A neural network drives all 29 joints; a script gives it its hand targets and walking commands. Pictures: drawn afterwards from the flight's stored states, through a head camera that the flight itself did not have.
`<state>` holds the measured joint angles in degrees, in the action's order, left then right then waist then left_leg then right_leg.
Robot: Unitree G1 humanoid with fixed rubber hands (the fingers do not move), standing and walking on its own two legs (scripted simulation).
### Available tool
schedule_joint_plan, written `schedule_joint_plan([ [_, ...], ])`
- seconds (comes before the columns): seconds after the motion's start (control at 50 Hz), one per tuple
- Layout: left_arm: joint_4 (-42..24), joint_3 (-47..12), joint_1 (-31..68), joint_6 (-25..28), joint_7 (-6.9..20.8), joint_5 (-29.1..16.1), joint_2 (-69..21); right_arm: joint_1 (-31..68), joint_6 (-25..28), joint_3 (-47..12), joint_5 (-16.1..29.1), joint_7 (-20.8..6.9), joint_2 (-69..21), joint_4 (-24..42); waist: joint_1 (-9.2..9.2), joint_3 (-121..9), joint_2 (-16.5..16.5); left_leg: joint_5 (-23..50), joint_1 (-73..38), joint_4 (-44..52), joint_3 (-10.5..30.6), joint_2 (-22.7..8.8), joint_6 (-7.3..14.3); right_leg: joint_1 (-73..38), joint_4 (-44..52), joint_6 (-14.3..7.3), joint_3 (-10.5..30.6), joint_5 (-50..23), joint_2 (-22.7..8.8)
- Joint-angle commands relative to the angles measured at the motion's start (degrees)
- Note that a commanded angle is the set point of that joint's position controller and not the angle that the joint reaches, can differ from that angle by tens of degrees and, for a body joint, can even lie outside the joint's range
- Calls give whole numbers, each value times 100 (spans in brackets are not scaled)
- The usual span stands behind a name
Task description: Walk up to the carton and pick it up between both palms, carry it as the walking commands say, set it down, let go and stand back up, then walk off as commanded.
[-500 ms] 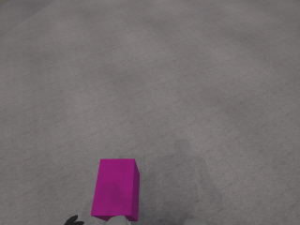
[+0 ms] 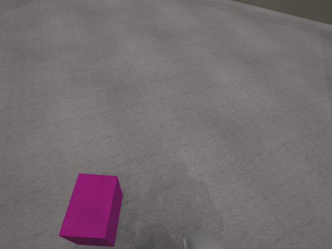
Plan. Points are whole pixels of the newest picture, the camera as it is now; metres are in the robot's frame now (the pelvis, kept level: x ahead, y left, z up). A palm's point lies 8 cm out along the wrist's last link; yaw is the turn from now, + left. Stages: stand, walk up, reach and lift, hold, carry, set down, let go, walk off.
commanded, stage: walk off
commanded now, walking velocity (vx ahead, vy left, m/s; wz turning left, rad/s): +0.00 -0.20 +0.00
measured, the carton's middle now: (97, 211) +0.34 +0.31 -0.64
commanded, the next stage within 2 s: none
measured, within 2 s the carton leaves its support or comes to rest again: neither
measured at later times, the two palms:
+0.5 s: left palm out of the picture +0.03 +0.09 -0.14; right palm out of the picture +0.04 -0.41 -0.14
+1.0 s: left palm out of the picture +0.05 -0.02 -0.14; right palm out of the picture -0.05 -0.57 -0.14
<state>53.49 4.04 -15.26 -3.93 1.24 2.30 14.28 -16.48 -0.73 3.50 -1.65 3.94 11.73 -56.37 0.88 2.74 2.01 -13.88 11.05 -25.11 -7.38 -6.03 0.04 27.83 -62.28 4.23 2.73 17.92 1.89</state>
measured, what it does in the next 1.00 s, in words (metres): steps to the right: right foot, then left foot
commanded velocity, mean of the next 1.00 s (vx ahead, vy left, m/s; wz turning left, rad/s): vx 0.00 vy -0.20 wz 0.00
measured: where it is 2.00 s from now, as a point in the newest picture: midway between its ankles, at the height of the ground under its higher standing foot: outside the picture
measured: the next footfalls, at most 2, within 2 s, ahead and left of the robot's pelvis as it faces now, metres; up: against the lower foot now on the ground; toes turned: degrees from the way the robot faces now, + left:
right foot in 0.20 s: +0.04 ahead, -0.23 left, +0.00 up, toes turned -5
left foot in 0.58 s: +0.00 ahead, -0.09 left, +0.00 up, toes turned +9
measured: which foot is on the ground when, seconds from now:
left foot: down 0.00-0.20, up 0.22-0.56, down 0.58-0.98, up 1.00-1.00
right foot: up 0.00-0.18, down 0.20-0.58, up 0.60-0.98, down 1.00-1.00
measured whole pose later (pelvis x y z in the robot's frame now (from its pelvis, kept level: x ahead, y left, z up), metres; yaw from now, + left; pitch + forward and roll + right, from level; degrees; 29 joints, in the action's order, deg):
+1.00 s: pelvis -0.04 -0.28 -0.02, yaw +0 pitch +1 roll -1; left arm 51.4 3.6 -10.5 -3.5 2.1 2.0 14.5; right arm -17.3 -1.3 5.9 -2.4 2.7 16.1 -56.5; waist 3.0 4.0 -1.9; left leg -16.2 15.9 -31.9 -5.0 -11.7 -4.7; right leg 14.5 -27.5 3.1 -3.9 14.0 -3.0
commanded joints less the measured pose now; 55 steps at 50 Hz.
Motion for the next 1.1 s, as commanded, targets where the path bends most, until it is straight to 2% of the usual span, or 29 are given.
schedule_joint_plan([
  [0.0, -306, 23, 44, -19, 62, -59, 94, -174, 104, 220, -56, -4, 933, 165, 90, -68, -1251, 2345, -370, 676, 648, -1169, 721, 280, 545, 265, -124, -7, -217],
  [0.1, -551, -49, 390, -54, 124, -74, 157, -328, -7, 437, -113, -74, 1440, 87, 301, -17, -1804, 1676, 59, 713, 731, -1260, 645, -730, 2336, 142, -752, 312, -417],
  [0.16, -284, 27, -349, 8, 72, -42, 287, -16, -59, 474, -36, -80, 1511, 178, -102, -203, -1432, 1660, 420, 84, 709, -1248, 356, -1868, 3987, -129, -981, -463, -315],
  [0.18, -114, 125, -761, 80, 49, 32, 530, -269, -42, 405, -70, -120, 1240, 174, -225, -511, -661, 1076, 896, -652, 443, -911, 164, -2823, 4337, -169, -772, -708, -435],
  [0.2, -140, 176, -971, 179, 66, 43, 965, -409, -87, 259, -181, -176, 654, 276, -302, -669, 1049, -1864, 1787, -2225, -58, -213, -62, -3215, 4668, -368, 571, -1444, -1822],
  [0.22, -323, 231, -665, 200, 7, -3, 1587, 38, -234, 166, -13, -64, 334, 491, -517, -550, 2255, -2713, 2097, -3367, 369, 415, -42, -1910, 4822, -1246, 1009, -1648, -2312],
  [0.24, -328, 142, -453, 198, -35, 19, 1172, 289, -297, 179, 76, -26, 619, 501, -505, -348, 1670, -2477, 2000, -4054, 912, 387, 100, -1507, 4878, -1374, 760, -1286, -2098],
  [0.28, -452, -23, 193, 165, -127, 38, 784, 21, -247, 253, 80, -86, 809, 349, -32, -169, 923, -1610, 2047, -4294, 933, 373, 188, -1466, 4678, -1103, 145, -1337, -1559],
  [0.32, -564, -99, 409, 210, -198, -21, 570, -353, -219, 282, -42, -100, 856, 146, 99, -373, 731, -1172, 1896, -4444, 516, 302, 65, -1708, 4491, -1251, -37, -2237, -1436],
  [0.46, -247, -161, -143, 165, -305, 15, 481, 170, -215, 26, 89, -11, 398, 339, -195, -225, 659, -1557, 1165, -2202, 156, 345, 172, -1814, 4463, -1692, 478, -2014, -1600],
  [0.5, -184, -165, -145, 140, -288, -9, 483, 13, -179, -13, 116, 27, 354, 265, -113, -280, 484, -1324, 796, -1515, 127, 356, 252, -1803, 4425, -1708, 612, -2208, -1615],
  [0.54, -112, -142, -90, 114, -283, -92, 574, -411, -117, -26, 104, 51, 324, 128, 181, -306, 259, -359, -102, -165, 98, 305, 329, -1340, 4265, -1433, 424, -1886, -1389],
  [0.56, -74, -137, -208, 115, -289, -142, 556, -675, -59, 13, 47, 63, 545, 77, 323, -315, -197, 324, -962, 717, 585, -154, 315, -658, 3953, -1055, 228, -1130, -1120],
  [0.58, -260, -186, -263, 149, -250, -181, 217, -861, -26, 144, -57, 70, 1198, 131, 361, -411, -1754, -292, -1750, 1462, 2780, -2134, 725, 659, 2495, -529, -449, 437, -503],
  [0.6, -419, -55, 264, 71, -235, -9, 605, -791, -110, 252, -51, 78, 1484, 104, 508, 312, -1919, 1222, -232, 1418, 3154, -2847, 1548, 734, 1054, -373, -465, 1407, -203],
  [0.62, -381, -10, 352, 46, -169, 56, 619, -631, -67, 172, -32, 67, 1114, 95, 338, 310, -982, 1603, 63, 1315, 2633, -2476, 1525, 447, 217, -317, 218, 968, -203],
  [0.64, -264, 38, 100, 51, -108, 8, 522, -231, -29, 136, 3, 29, 955, 181, 46, 325, -718, 1321, 228, 1248, 2013, -2010, 1245, 367, -95, -255, 375, 537, -163],
  [0.66, -170, 65, -128, 58, -65, -20, 471, 190, 5, 123, 12, 11, 904, 302, -142, 301, -758, 1096, 185, 1219, 1534, -1624, 916, 381, -136, -176, 381, 182, -193],
  [0.68, -121, 93, -200, 59, -3, 36, 453, 228, 59, 114, 36, 14, 855, 300, -132, 247, -921, 1562, 38, 1062, 1212, -1415, 809, 435, -249, -104, 341, -53, -133],
  [0.76, -191, 59, -37, 0, 54, -52, 185, -104, 145, 176, -24, -20, 902, 201, 22, -111, -1140, 2542, -338, 675, 670, -1171, 691, 292, 180, 245, 17, -108, -154],
  [0.86, -475, -53, 494, -58, 111, -74, 112, -383, 49, 366, -101, -81, 1293, 83, 332, 12, -1783, 1696, -67, 742, 651, -1166, 670, -462, 2006, 227, -687, 233, -436],
  [0.92, -427, -9, 154, -24, 96, -76, 298, -202, -31, 471, -71, -88, 1548, 122, 156, -65, -1775, 1904, 105, 542, 868, -1370, 518, -1147, 3164, -2, -820, 37, -457],
  [0.94, -272, 21, -225, 5, 74, -59, 308, -56, -47, 471, -32, -84, 1532, 165, -57, -164, -1550, 1850, 298, 197, 777, -1302, 395, -1717, 3976, -118, -938, -469, -390],
  [0.96, -82, 104, -643, 68, 47, 9, 504, -223, -33, 417, -46, -117, 1309, 174, -180, -441, -905, 1395, 735, -438, 570, -1013, 212, -2666, 4334, -171, -855, -683, -363],
  [0.98, -65, 178, -926, 171, 59, 44, 904, -446, -58, 297, -141, -170, 807, 239, -296, -697, 667, -1027, 1483, -1849, 49, -375, -6, -3227, 4786, -317, 334, -1197, -1558],
  [1.0, -247, 257, -573, 195, 2, 0, 1596, -102, -181, 157, -23, -86, 322, 474, -423, -573, 2267, -2581, 2198, -3034, 138, 396, -45, -2311, 4785, -1181, 978, -1740, -2282],
  [1.02, -270, 169, -459, 204, -36, 12, 1213, 259, -260, 165, 57, -23, 580, 480, -558, -447, 1705, -2521, 2039, -3895, 832, 359, 95, -1743, 4859, -1403, 763, -1408, -2123],
  [1.06, -376, -15, 179, 170, -127, 38, 764, 78, -236, 239, 98, -75, 795, 368, -87, -213, 959, -1716, 2005, -4242, 958, 368, 188, -1482, 4690, -1168, 140, -1403, -1602],
  [1.08, -427, -41, 367, 186, -182, 2, 697, -112, -222, 264, 33, -91, 851, 285, 53, -257, 894, -1383, 1995, -4350, 760, 308, 142, -1630, 4579, -1165, 7, -1782, -1498],
])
